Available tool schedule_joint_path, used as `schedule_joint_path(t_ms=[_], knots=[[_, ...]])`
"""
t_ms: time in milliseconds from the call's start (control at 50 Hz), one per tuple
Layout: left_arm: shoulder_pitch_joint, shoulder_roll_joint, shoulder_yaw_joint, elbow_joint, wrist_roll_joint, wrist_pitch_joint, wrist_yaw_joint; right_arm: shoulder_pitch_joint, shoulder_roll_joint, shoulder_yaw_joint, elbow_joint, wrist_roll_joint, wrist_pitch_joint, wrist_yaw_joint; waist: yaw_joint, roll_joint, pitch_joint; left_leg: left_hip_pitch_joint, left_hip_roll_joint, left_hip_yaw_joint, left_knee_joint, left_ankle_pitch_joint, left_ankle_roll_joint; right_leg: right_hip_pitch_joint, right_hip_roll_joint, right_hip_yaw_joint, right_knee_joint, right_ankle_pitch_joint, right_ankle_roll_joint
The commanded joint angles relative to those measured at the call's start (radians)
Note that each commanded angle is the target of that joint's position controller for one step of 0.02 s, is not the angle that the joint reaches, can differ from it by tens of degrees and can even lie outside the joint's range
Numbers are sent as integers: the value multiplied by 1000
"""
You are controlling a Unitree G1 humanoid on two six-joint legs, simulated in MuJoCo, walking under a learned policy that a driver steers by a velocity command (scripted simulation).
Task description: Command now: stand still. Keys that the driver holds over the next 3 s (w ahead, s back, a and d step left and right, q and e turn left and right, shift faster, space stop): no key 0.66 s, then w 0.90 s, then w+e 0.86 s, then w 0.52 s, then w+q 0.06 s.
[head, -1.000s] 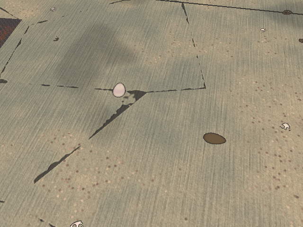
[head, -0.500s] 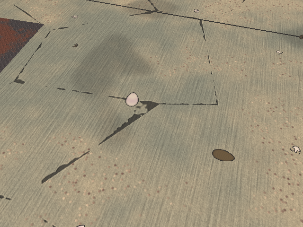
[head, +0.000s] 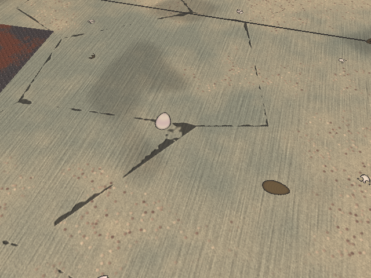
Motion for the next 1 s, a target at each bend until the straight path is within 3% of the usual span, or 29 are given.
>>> schedule_joint_path(t_ms=[20,340,660,680,720,740,780,840,860,900,920,940,960,980,1000], knots=[[21,101,20,-17,-1,-7,5,29,-96,-19,-17,1,-9,-5,-2,9,-5,-63,29,-23,-116,149,21,39,-10,5,-76,144,-19],[50,72,10,59,-3,-2,8,71,-79,-6,87,3,-6,-11,-6,3,13,-66,19,-4,-129,135,15,34,-2,-3,-93,128,-24],[79,51,-4,91,-5,-1,8,109,-59,7,143,5,-3,-12,-10,2,23,-72,14,7,-132,126,11,22,4,-6,-99,116,-29],[99,39,-8,103,-4,0,8,130,-48,10,157,4,-1,-13,-11,4,-1,-62,5,16,-139,23,14,32,16,-19,-101,15,-31],[103,58,0,102,-15,2,12,132,-81,-2,154,16,3,-18,-14,19,48,-117,-4,7,-135,-311,51,-36,48,-40,-67,-318,-57],[94,62,1,93,-17,-5,12,133,-88,-4,145,19,-1,-19,-18,23,92,-155,15,-22,-150,-420,73,-86,40,-27,-60,-411,-73],[79,39,-4,75,-23,-34,4,161,-98,-8,141,31,-24,-15,-32,56,130,-151,82,-118,-190,-467,119,-148,26,-14,-17,-381,-86],[46,-6,-12,46,-29,-79,-20,208,-162,-31,148,36,-48,-1,-44,191,115,-70,253,-380,-320,-509,217,-213,48,-83,178,-168,-82],[51,-1,-12,44,-32,-89,-27,182,-159,-31,135,37,-51,1,-29,185,129,-119,276,-412,-339,-487,230,-174,32,-69,184,-158,-100],[176,-10,-10,80,-40,-101,-31,70,-150,-25,94,42,-51,8,58,167,142,-254,209,-297,-271,-397,178,46,35,-69,-11,-160,-132],[285,27,3,119,-33,-102,-30,8,-126,-19,66,44,-55,9,99,85,128,-341,132,-182,-122,-246,130,195,-4,17,-96,-112,-137],[430,143,37,154,-31,-108,-34,-33,-60,-4,32,44,-71,7,140,-195,86,-481,-11,37,237,-83,54,332,-166,334,-260,-231,-214],[509,209,46,159,-18,-119,-49,-39,-56,-3,3,42,-96,5,143,-327,46,-628,-44,21,504,-199,44,413,-360,702,-378,-178,-317],[415,135,21,134,-4,-128,-50,-29,-87,-10,5,47,-109,13,80,-172,74,-692,18,-48,661,-169,67,391,-374,675,-357,-116,-312],[343,97,10,104,-7,-131,-53,-5,-79,-8,18,49,-116,26,48,-109,82,-706,54,-50,707,-82,88,370,-332,543,-346,-53,-283]])
Next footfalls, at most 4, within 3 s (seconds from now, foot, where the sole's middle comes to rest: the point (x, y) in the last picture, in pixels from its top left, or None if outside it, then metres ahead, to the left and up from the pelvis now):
1.36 left None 0.43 0.10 -0.77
1.92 right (232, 220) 0.74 -0.14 -0.77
2.42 left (203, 156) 1.06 -0.03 -0.77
2.92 right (278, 141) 1.16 -0.39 -0.77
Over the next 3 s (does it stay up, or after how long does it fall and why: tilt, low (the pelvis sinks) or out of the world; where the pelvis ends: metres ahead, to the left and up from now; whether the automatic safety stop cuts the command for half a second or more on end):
stays up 1.12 -0.25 0.00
